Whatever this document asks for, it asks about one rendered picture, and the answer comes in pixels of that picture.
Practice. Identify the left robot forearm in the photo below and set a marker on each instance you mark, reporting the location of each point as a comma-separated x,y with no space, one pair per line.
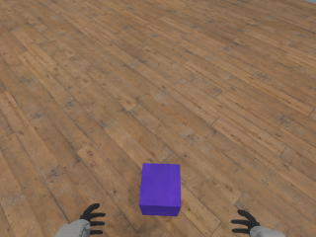
77,228

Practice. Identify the right robot forearm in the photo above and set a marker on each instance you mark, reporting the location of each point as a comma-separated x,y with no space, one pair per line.
261,231

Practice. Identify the carton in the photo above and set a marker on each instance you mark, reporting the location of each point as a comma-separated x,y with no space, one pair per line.
160,189

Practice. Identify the robot right hand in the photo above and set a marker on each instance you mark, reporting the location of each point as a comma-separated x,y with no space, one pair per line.
251,222

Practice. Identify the robot left hand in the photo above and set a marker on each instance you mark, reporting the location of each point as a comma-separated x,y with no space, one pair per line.
87,215

